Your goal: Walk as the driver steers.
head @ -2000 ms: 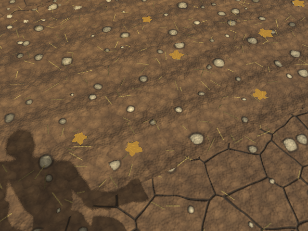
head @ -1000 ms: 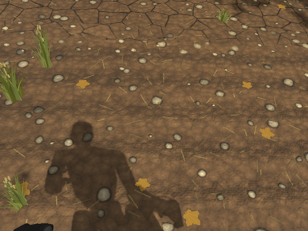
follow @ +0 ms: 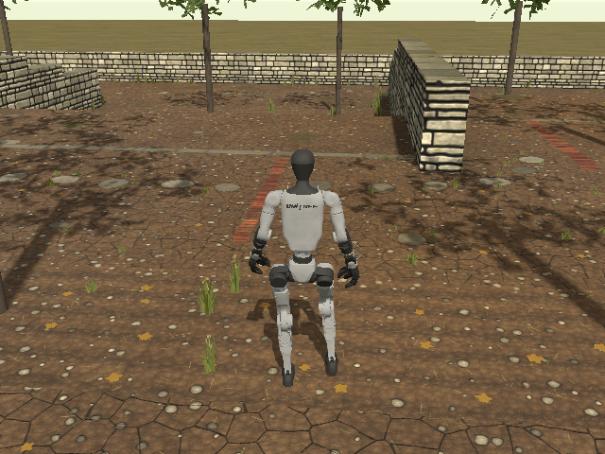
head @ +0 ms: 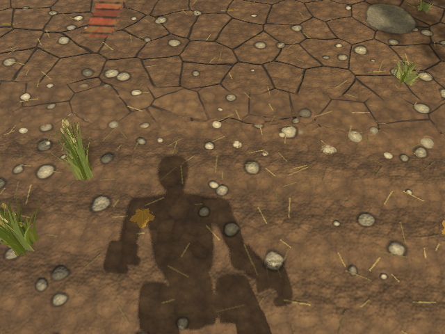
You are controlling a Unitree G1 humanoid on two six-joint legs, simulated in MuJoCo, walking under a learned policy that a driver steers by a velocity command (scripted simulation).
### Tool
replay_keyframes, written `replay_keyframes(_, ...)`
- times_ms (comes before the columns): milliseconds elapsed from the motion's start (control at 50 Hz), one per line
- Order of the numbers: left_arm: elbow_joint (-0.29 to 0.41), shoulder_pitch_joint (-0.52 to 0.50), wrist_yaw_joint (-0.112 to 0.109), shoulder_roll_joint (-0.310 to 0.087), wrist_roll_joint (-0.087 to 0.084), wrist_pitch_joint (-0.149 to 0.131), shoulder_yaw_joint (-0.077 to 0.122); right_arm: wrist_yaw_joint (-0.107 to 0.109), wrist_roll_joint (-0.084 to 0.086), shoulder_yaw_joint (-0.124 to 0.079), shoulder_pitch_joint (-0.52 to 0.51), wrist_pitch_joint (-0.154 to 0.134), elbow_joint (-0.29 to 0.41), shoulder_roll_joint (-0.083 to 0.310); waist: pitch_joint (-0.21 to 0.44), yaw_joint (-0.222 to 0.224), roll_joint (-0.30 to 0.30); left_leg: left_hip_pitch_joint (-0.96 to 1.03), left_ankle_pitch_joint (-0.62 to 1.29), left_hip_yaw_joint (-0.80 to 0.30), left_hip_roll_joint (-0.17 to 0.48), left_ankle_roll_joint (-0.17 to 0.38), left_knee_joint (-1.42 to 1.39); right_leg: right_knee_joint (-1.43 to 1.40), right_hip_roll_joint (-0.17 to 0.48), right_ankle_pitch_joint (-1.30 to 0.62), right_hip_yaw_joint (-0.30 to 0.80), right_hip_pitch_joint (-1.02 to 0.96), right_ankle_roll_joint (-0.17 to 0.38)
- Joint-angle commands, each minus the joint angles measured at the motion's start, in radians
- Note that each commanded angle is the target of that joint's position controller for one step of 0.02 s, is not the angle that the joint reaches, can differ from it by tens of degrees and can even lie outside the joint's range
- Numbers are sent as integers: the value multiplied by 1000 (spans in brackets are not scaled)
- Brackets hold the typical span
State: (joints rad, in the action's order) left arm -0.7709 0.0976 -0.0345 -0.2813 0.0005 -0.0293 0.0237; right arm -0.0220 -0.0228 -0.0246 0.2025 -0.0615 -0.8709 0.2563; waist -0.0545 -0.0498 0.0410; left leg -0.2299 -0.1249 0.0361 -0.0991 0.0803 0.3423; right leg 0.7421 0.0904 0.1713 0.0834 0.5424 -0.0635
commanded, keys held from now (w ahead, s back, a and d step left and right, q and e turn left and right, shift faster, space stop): shift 1.00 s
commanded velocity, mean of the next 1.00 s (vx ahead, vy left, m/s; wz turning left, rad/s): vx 0.03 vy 0.00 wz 0.00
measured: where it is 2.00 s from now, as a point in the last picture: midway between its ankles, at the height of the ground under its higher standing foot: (252, 278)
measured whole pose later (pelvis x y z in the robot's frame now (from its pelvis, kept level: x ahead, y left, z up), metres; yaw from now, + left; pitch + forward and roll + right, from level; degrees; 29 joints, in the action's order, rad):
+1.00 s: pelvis +0.07 -0.05 -0.01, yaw +0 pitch -2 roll +0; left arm -1.05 0.12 -0.03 -0.22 0.00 0.01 0.04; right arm 0.04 -0.01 -0.02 0.23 0.00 -1.09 0.21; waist -0.04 0.00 0.00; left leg -0.14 -0.33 0.00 0.01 -0.01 0.50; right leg 0.52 -0.02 0.22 0.01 0.27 0.02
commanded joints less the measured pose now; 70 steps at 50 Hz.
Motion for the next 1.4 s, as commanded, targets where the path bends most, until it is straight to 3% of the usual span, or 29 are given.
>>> replay_keyframes(20,20,77,-4,-87,1,11,24,6,6,-28,-65,-1,47,136,137,56,-111,-76,325,-132,270,148,-68,-84,-14,-64,-23,-264,16)
replay_keyframes(60,19,73,-2,-91,12,6,30,8,19,-20,-66,8,33,119,125,74,-104,-72,160,-144,246,105,-7,-230,-33,-113,-41,-331,45)
replay_keyframes(80,22,69,-2,-108,22,4,34,9,21,-11,-29,8,19,94,117,70,-77,-76,75,-143,210,57,32,-307,-9,-231,-13,-374,65)
replay_keyframes(100,34,61,-7,-154,25,3,42,11,3,-5,34,5,10,76,135,29,-1,-102,-52,-112,148,7,95,-296,71,-445,59,-435,96)
replay_keyframes(120,35,29,-9,-169,21,12,45,14,3,-4,137,4,-12,60,162,-32,121,-127,-224,-65,89,-31,109,-280,123,-423,104,-458,169)
replay_keyframes(140,33,6,0,-102,15,16,34,22,4,1,106,14,-15,59,170,-12,127,-51,-200,-46,94,-54,100,-306,99,-215,100,-379,176)
replay_keyframes(160,32,-8,9,-69,11,16,27,29,6,-5,46,28,-9,86,131,11,88,-36,-161,-43,95,-61,96,-315,50,-91,76,-331,144)
replay_keyframes(200,22,-8,18,-77,13,8,26,39,10,-12,13,53,-13,103,96,25,47,-34,-115,-57,107,-54,98,-301,12,-93,40,-308,111)
replay_keyframes(300,-22,22,15,-80,5,-6,30,45,17,-16,11,55,-41,104,132,36,5,10,22,-71,127,-55,119,-242,-4,-307,15,-366,120)
replay_keyframes(400,-57,11,15,-76,2,0,33,52,21,-20,5,67,-76,97,127,36,-24,32,47,-70,128,-62,127,-232,-12,-336,7,-369,136)
replay_keyframes(540,-106,-5,14,-69,1,10,36,60,20,-23,3,76,-117,96,97,35,-35,38,23,-69,133,-64,114,-248,-30,-259,-9,-357,133)
replay_keyframes(1020,-246,5,-1,-45,0,30,33,67,16,-7,77,52,-203,46,24,47,-39,-21,-123,-52,127,-70,53,-312,-60,-26,-25,-346,114)
replay_keyframes(1040,-267,41,-2,-44,-3,32,34,68,21,-9,118,54,-219,44,64,44,-42,-9,-316,-39,114,-56,50,-307,-85,217,-46,-353,119)
replay_keyframes(1080,-260,41,2,-81,-19,23,49,69,36,-25,132,48,-199,90,-29,35,-52,-84,-698,-104,144,6,34,-292,-84,622,-26,-220,141)
replay_keyframes(1100,-230,-8,7,-72,-27,3,47,69,43,-28,161,32,-194,97,-78,12,-68,-68,-744,-181,197,42,-14,-280,-70,612,-12,-135,141)
replay_keyframes(1120,-191,-83,14,-41,-34,-23,40,67,49,-35,195,12,-196,113,-104,-17,-119,10,-710,-282,274,80,-96,-216,-77,442,-51,-44,115)
replay_keyframes(1140,-169,-127,24,-3,-37,-44,34,65,50,-54,210,-4,-204,154,-105,-22,-224,91,-686,-426,391,128,-195,-77,-96,217,-133,29,92)
replay_keyframes(1160,-162,-135,33,-14,-36,-58,38,64,47,-61,200,-15,-198,158,-111,-20,-247,93,-640,-520,474,165,-236,41,-50,169,-103,70,106)
replay_keyframes(1200,-156,-101,43,-19,-43,-73,40,54,45,-51,153,-33,-155,106,-90,15,-184,141,-552,-481,465,145,-232,127,-6,231,-68,139,131)
replay_keyframes(1220,-155,-78,46,-6,-47,-79,34,49,57,-53,127,-35,-138,114,-85,30,-188,121,-511,-416,440,118,-229,33,4,241,-76,88,139)
replay_keyframes(1240,-161,-60,47,-5,-44,-85,34,46,66,-56,107,-34,-126,121,-76,43,-189,69,-455,-330,388,93,-220,-73,-12,227,-111,-29,137)
replay_keyframes(1260,-159,-3,77,-8,47,-54,38,28,-21,-66,104,-17,-139,140,-32,63,-214,7,-486,-235,294,95,-200,-164,-95,233,-204,-210,126)
replay_keyframes(1280,-191,106,80,-1,47,-39,47,23,-26,-74,71,-6,-133,140,-37,117,-186,-104,-483,-172,255,93,-125,-236,-141,122,-278,-399,110)
replay_keyframes(1300,-232,243,71,-25,37,-31,61,21,-17,-74,63,-8,-127,136,0,169,-104,-219,-402,-130,224,91,2,-255,-174,114,-301,-608,104)
replay_keyframes(1320,-281,440,56,-74,41,-42,82,19,-19,-69,30,-17,-114,118,71,272,41,-377,-237,-43,158,74,346,-306,-67,230,-134,-842,124)
replay_keyframes(1340,-301,582,44,-200,60,-55,98,14,-11,-38,-38,-34,-29,-10,135,294,366,-621,-426,3,50,34,748,-546,245,664,436,-910,207)
replay_keyframes(1360,-280,453,38,-137,59,-47,73,5,-14,-41,-101,-36,13,7,49,215,191,-742,-321,-156,79,57,907,-637,308,799,676,-758,275)
replay_keyframes(1380,-238,323,38,-122,50,-49,68,-7,-6,-43,-132,-37,33,22,-37,146,60,-797,-187,-147,166,60,950,-608,318,732,576,-672,280)
replay_keyframes(1400,-218,269,43,-92,40,-58,61,-20,-10,-45,-91,-39,14,40,-20,109,-21,-721,-102,-125,210,43,916,-601,261,597,442,-605,265)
